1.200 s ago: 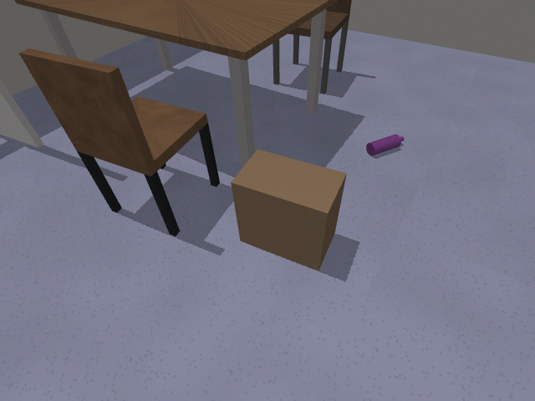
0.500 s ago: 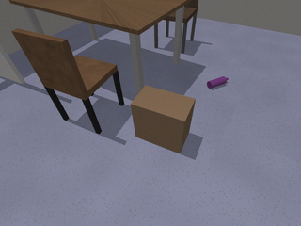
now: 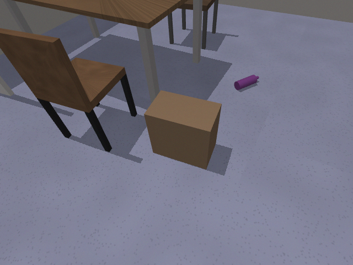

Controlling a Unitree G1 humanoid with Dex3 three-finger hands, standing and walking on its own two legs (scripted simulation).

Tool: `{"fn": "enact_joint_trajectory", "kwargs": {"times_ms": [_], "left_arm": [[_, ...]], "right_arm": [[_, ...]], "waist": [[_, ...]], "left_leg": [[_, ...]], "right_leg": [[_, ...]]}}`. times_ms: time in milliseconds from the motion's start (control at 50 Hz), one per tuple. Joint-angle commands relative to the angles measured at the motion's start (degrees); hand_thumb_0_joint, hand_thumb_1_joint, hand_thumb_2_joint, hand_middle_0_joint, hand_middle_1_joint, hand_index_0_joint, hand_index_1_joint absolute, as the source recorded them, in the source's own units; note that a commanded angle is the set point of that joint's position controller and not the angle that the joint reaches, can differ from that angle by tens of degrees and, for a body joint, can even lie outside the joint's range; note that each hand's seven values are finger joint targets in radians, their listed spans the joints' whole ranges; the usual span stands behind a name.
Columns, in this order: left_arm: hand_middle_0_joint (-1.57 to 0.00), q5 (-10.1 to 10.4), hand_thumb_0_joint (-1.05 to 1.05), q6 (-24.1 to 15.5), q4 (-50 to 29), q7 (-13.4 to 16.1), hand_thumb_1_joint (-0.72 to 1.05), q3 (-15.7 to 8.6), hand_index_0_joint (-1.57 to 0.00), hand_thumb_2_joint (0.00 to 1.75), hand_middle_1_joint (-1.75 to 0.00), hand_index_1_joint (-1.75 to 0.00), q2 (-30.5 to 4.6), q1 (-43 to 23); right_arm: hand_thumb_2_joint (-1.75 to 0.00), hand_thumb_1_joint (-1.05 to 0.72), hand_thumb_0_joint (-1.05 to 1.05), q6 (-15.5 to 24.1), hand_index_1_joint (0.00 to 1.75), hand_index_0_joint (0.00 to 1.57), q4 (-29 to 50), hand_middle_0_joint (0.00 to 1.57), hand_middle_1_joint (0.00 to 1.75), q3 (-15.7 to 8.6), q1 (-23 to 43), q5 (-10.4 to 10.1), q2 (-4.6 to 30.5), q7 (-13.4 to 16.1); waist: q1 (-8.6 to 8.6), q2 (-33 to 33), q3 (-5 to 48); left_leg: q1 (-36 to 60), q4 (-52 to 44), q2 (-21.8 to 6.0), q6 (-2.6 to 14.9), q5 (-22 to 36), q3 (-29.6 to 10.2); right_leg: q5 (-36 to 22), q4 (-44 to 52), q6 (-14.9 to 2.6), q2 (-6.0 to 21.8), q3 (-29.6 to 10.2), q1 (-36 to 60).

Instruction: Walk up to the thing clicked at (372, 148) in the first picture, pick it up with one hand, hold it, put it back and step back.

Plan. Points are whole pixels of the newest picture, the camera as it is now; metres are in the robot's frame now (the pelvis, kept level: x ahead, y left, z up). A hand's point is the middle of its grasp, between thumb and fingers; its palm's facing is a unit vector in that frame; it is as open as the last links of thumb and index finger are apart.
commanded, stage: walk up
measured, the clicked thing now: (247, 81) +1.73 -0.50 -0.74
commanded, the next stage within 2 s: none
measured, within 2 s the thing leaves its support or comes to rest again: neither
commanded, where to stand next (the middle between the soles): +0.04 +0.02 m, yaw -46 degrees
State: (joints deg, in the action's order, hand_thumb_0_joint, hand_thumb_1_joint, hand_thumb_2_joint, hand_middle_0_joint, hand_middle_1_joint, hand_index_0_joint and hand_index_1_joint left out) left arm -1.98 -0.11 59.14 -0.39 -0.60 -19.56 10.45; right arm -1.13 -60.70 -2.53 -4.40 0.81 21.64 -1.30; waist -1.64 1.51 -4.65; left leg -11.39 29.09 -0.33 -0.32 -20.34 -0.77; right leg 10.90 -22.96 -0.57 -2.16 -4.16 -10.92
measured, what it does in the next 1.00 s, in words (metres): steps on the spot, turning right: left foot, then right foot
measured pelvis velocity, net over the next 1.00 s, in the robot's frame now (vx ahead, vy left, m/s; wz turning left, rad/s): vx -0.01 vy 0.04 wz -0.63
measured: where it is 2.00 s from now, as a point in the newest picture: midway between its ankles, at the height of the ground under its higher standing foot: outside the picture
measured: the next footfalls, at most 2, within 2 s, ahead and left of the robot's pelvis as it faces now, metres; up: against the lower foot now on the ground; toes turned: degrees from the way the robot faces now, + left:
left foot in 0.18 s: +0.06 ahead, +0.14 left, +0.00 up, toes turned -14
right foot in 0.72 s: -0.02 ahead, -0.06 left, +0.00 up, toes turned -30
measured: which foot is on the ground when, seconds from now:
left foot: up 0.00-0.16, down 0.18-0.74, up 0.76-1.00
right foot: down 0.00-0.20, up 0.22-0.70, down 0.72-1.00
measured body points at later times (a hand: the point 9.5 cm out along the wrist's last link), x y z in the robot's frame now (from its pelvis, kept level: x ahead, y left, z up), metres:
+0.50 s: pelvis -0.01 +0.09 +0.00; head +0.04 +0.10 +0.45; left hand +0.19 +0.36 -0.13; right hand -0.06 -0.23 -0.09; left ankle +0.02 +0.15 -0.74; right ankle -0.07 -0.08 -0.68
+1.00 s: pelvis -0.01 +0.04 -0.01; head +0.00 +0.01 +0.44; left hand +0.25 +0.22 -0.11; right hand -0.16 -0.25 -0.13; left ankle +0.10 +0.13 -0.70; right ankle -0.06 -0.04 -0.74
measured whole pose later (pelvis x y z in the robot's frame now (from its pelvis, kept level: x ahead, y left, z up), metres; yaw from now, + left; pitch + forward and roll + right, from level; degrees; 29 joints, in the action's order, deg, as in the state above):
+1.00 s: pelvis -0.01 +0.04 -0.01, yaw -36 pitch -3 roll +0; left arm -1.3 0.4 44.0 -1.0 -2.1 -20.3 14.4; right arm -0.9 -47.8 -2.8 -17.2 1.2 23.2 -1.1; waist 0.9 1.9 -5.7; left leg -24.5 52.5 -3.0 -0.8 -23.8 -1.0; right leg 15.6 -30.5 -3.5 -5.3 -4.5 -11.4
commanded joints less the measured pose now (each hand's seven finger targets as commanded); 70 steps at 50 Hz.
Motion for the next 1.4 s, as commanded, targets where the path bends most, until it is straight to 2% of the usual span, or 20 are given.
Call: {"fn": "enact_joint_trajectory", "kwargs": {"times_ms": [0,140,160,180,220,260,300,360,560,680,700,740,780,840,1020,1100,1140,1180,1260,1380], "left_arm": [[-0.2,-0.9,0.0,-1.4,-8.4,1.9,0.9,-6.0,-0.2,0.9,-0.3,-0.3,-19.6,1.4],[-0.2,0.8,0.0,0.1,-14.6,1.9,0.9,-4.6,-0.2,0.9,-0.3,-0.3,-15.6,-1.5],[-0.2,1.4,0.0,0.5,-16.1,2.0,0.9,-3.9,-0.2,0.9,-0.3,-0.3,-12.9,-2.2],[-0.2,1.6,0.0,0.6,-17.3,2.0,0.9,-3.1,-0.2,0.9,-0.3,-0.3,-9.3,-1.5],[-0.2,0.5,0.0,1.5,-15.7,2.5,0.9,-4.3,-0.2,0.9,-0.3,-0.3,-15.5,5.0],[-0.2,0.6,0.0,1.8,-14.1,1.3,0.9,-5.4,-0.2,0.9,-0.3,-0.3,-17.0,5.9],[-0.2,1.1,0.0,2.1,-13.5,-0.1,0.9,-5.9,-0.2,0.9,-0.3,-0.3,-15.8,7.2],[-0.2,1.3,0.0,2.3,-15.4,-1.2,0.9,-5.2,-0.2,0.9,-0.3,-0.3,-13.5,6.6],[-0.2,0.4,0.0,1.5,-19.2,-1.4,0.9,-5.4,-0.2,0.9,-0.3,-0.3,-13.5,0.6],[-0.2,0.0,0.0,0.1,-16.6,-1.3,0.9,-6.0,-0.2,0.9,-0.3,-0.3,-12.6,7.7],[-0.2,-0.2,0.0,-0.6,-15.1,-0.8,0.9,-7.0,-0.2,0.9,-0.3,-0.3,-15.0,10.6],[-0.2,-0.5,0.0,-1.5,-18.2,-0.1,0.9,-8.0,-0.2,0.9,-0.3,-0.3,-19.6,6.7],[-0.2,0.5,0.0,-0.6,-18.4,-0.1,0.9,-8.1,-0.2,0.9,-0.3,-0.3,-19.8,5.6],[-0.2,1.1,0.0,-1.0,-18.7,0.7,0.9,-6.8,-0.2,0.9,-0.3,-0.3,-16.3,3.6],[-0.2,0.5,0.0,-0.4,-20.7,0.5,0.9,-6.6,-0.2,0.9,-0.3,-0.3,-16.3,4.0],[-0.2,1.7,0.0,0.4,-21.3,0.5,0.9,-5.7,-0.2,0.9,-0.3,-0.3,-15.1,1.7],[-0.2,2.6,0.0,0.2,-21.0,0.8,0.9,-3.9,-0.2,0.9,-0.3,-0.3,-9.6,4.5],[-0.2,1.6,0.0,0.9,-17.5,1.9,0.9,-5.1,-0.2,0.9,-0.3,-0.3,-15.6,7.7],[-0.2,1.8,0.0,0.3,-15.5,0.6,0.9,-5.5,-0.2,0.9,-0.3,-0.3,-14.6,6.6],[-0.2,1.9,0.0,-1.6,-13.9,0.9,0.9,-4.4,-0.2,0.9,-0.3,-0.3,-13.1,6.7]], "right_arm": [[-0.9,-0.9,0.0,0.7,0.3,0.2,8.8,0.2,0.3,-3.8,1.0,0.5,11.6,0.6],[-0.9,-0.9,0.0,0.5,0.3,0.2,13.7,0.2,0.3,-5.3,-6.1,0.4,8.6,1.0],[-0.9,-0.9,0.0,0.6,0.3,0.2,13.8,0.2,0.3,-6.3,-8.0,1.1,11.1,1.3],[-0.9,-0.9,0.0,0.8,0.3,0.2,14.8,0.2,0.3,-7.4,-7.9,2.0,15.4,1.8],[-0.9,-0.9,0.0,1.0,0.3,0.2,18.6,0.2,0.3,-8.2,-1.9,1.0,18.3,1.7],[-0.9,-0.9,0.0,1.5,0.3,0.2,19.8,0.2,0.3,-7.4,0.4,0.9,15.0,1.5],[-0.9,-0.9,0.0,2.4,0.3,0.2,19.4,0.2,0.3,-6.4,-1.9,0.6,12.5,1.9],[-0.9,-0.9,0.0,2.9,0.3,0.2,18.4,0.2,0.3,-6.5,-7.8,0.1,13.5,1.8],[-0.9,-0.9,0.0,3.4,0.3,0.2,20.5,0.2,0.3,-7.0,-13.9,1.2,15.7,1.0],[-0.9,-0.9,0.0,2.6,0.3,0.2,21.7,0.2,0.3,-6.4,-9.8,0.3,15.9,0.5],[-0.9,-0.9,0.0,2.4,0.3,0.2,21.9,0.2,0.3,-5.4,-10.3,0.1,13.0,0.4],[-0.9,-0.9,0.0,1.6,0.3,0.2,21.9,0.2,0.3,-3.4,-11.4,-0.1,9.5,0.2],[-0.9,-0.9,0.0,1.7,0.3,0.2,20.6,0.2,0.3,-4.7,-11.9,0.2,14.3,0.8],[-0.9,-0.9,0.0,1.7,0.3,0.2,17.8,0.2,0.3,-3.8,-13.5,0.1,12.9,0.6],[-0.9,-0.9,0.0,2.8,0.3,0.2,17.3,0.2,0.3,-3.5,-12.0,0.3,11.7,2.1],[-0.9,-0.9,0.0,3.6,0.3,0.2,16.6,0.2,0.3,-3.8,-15.5,0.7,10.7,2.7],[-0.9,-0.9,0.0,4.3,0.3,0.2,17.8,0.2,0.3,-5.4,-13.6,1.6,17.7,2.9],[-0.9,-0.9,0.0,4.3,0.3,0.2,19.2,0.2,0.3,-5.7,-9.0,0.5,18.8,2.4],[-0.9,-0.9,0.0,4.3,0.3,0.2,19.0,0.2,0.3,-4.0,-8.6,0.5,14.7,2.5],[-0.9,-0.9,0.0,2.1,0.3,0.2,19.6,0.2,0.3,-4.0,-8.2,1.3,15.2,1.2]], "waist": [[1.17,-13.8,5.2],[5.23,-7.0,12.2],[6.61,-0.5,11.2],[5.92,13.2,10.3],[3.43,10.1,8.9],[1.74,6.8,2.9],[1.21,4.6,2.2],[3.3,7.0,2.9],[6.27,4.9,4.0],[1.29,3.9,6.4],[-0.01,-2.0,8.7],[0.13,-15.1,4.5],[-0.16,-11.8,1.3],[1.61,-10.4,0.9],[0.75,-8.9,2.4],[4.17,-5.9,4.7],[3.31,11.6,6.8],[2.13,8.6,6.1],[1.79,6.6,1.8],[3.94,12.7,6.8]], "left_leg": [[-15.0,18.2,1.0,0.14,-12.0,-6.2],[7.6,-4.1,2.9,2.01,3.7,-2.1],[14.5,-11.4,-2.7,3.29,5.1,-8.1],[18.8,-13.3,-15.9,5.99,12.6,-22.6],[4.3,-14.9,-26.2,13.36,7.3,-25.8],[-1.0,-15.6,-20.6,11.45,7.8,-19.9],[3.5,-12.8,-12.9,3.61,11.9,-9.7],[9.1,-11.9,-11.7,-0.02,18.4,-5.7],[11.7,-10.8,-18.5,5.73,20.2,-4.1],[3.0,0.0,-18.0,8.5,17.7,2.6],[-2.7,7.5,-14.8,6.03,10.0,4.7],[-24.2,24.1,-1.0,-0.54,-12.3,6.9],[-21.1,28.6,-3.2,-0.39,-14.4,0.9],[-19.9,26.3,-3.3,-0.41,-6.5,0.2],[-8.3,15.5,-0.9,0.72,-1.1,1.3],[3.7,-0.2,0.2,2.67,9.2,1.4],[10.6,-10.8,-18.5,8.72,14.3,-22.8],[1.4,-10.9,-27.0,18.12,7.7,-29.5],[0.8,-7.6,-15.0,11.25,19.2,-9.0],[4.1,-1.3,-13.4,12.05,22.2,-3.6]], "right_leg": [[-17.8,5.7,-14.59,19.3,-28.4,7.3],[-21.7,-8.3,-7.33,7.2,-16.0,-7.7],[-11.0,-14.9,-3.77,1.7,-12.3,-16.2],[14.1,-25.0,-0.71,-7.4,-6.1,-25.8],[20.4,-37.0,0.89,0.4,-5.2,-19.9],[15.5,-40.9,0.75,0.9,-5.3,-17.0],[8.3,-38.3,0.16,0.7,-5.7,-20.4],[4.9,-34.0,0.86,-0.2,-3.1,-21.3],[12.7,-20.5,0.27,3.7,1.8,-16.4],[5.3,-2.1,-3.01,3.4,3.8,0.4],[5.2,0.2,-3.97,3.9,-0.6,8.5],[10.6,8.1,-11.87,18.7,-28.5,13.5],[11.3,7.2,-16.01,19.9,-27.0,5.0],[1.3,5.1,-11.15,12.0,-15.1,5.3],[-17.7,-2.2,-11.32,11.0,-13.7,-4.2],[-16.7,-11.7,-7.88,8.7,-12.8,-9.9],[10.0,-26.4,-0.88,-4.7,-4.6,-19.1],[24.1,-39.0,0.04,-0.7,-4.5,-14.8],[16.7,-37.8,-0.16,-0.3,-3.0,-16.4],[14.4,-19.4,1.54,0.5,5.4,-9.4]]}}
